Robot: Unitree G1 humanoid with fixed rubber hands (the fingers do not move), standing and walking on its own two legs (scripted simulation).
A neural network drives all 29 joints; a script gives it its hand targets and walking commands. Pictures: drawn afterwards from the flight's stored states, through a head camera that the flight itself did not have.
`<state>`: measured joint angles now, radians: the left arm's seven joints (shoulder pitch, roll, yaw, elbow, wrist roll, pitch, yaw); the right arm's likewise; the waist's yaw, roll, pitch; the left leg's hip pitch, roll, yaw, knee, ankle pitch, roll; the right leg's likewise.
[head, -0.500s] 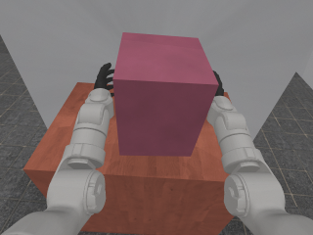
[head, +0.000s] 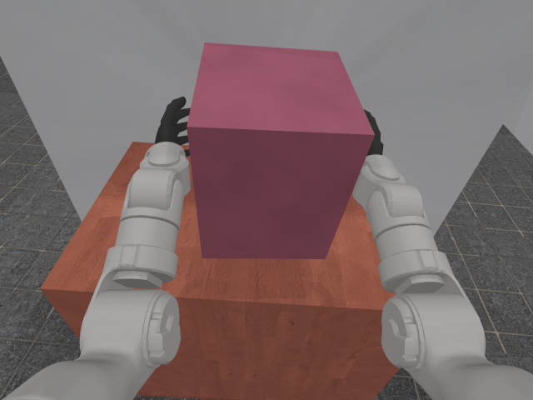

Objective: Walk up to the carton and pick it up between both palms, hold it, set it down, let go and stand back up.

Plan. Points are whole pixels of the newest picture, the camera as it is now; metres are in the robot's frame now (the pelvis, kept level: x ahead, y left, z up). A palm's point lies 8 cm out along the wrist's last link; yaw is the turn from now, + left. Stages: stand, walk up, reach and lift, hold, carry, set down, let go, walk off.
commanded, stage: hold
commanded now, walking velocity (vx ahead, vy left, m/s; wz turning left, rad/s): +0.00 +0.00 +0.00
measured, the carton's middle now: (268, 157) +0.42 +0.02 +0.18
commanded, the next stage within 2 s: none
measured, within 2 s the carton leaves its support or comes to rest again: neither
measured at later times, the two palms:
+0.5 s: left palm (164, 148) +0.38 +0.16 +0.22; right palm (368, 157) +0.39 -0.13 +0.21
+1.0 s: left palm (160, 145) +0.37 +0.17 +0.22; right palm (368, 153) +0.38 -0.12 +0.22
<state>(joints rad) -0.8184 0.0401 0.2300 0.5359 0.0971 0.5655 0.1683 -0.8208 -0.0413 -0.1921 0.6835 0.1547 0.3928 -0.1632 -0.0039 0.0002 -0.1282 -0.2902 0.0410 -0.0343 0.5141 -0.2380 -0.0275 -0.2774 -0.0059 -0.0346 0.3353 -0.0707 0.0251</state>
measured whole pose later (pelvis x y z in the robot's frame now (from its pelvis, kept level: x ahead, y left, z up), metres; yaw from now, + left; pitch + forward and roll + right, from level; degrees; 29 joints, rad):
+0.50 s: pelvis +0.00 +0.00 +0.00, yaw +0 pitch -1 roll -2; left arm -0.80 0.04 0.23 0.44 0.15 0.66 0.14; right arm -0.82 -0.04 -0.17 0.62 0.17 0.47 -0.18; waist -0.01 0.00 -0.12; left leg -0.26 0.04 -0.04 0.51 -0.24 -0.03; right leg -0.24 -0.01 -0.04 0.33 -0.07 0.03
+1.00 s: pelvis +0.00 +0.00 +0.00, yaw +0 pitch -1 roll -2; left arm -0.79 0.04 0.23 0.37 0.17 0.71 0.12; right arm -0.82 -0.04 -0.16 0.57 0.19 0.51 -0.20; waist -0.01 0.00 -0.11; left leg -0.25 0.04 -0.04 0.51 -0.24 -0.03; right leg -0.24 -0.01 -0.04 0.33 -0.07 0.03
